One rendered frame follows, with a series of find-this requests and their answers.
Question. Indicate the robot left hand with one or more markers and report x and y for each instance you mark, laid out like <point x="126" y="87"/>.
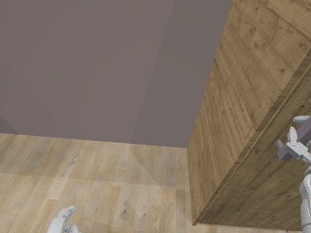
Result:
<point x="58" y="224"/>

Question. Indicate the right robot forearm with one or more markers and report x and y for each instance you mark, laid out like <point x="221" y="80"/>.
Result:
<point x="305" y="207"/>

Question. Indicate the handle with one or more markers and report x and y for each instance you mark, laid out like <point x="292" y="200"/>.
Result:
<point x="303" y="135"/>

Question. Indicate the robot right hand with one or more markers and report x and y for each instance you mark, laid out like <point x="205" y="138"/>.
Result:
<point x="298" y="150"/>

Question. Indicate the wardrobe door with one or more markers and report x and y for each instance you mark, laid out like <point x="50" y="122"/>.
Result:
<point x="263" y="191"/>

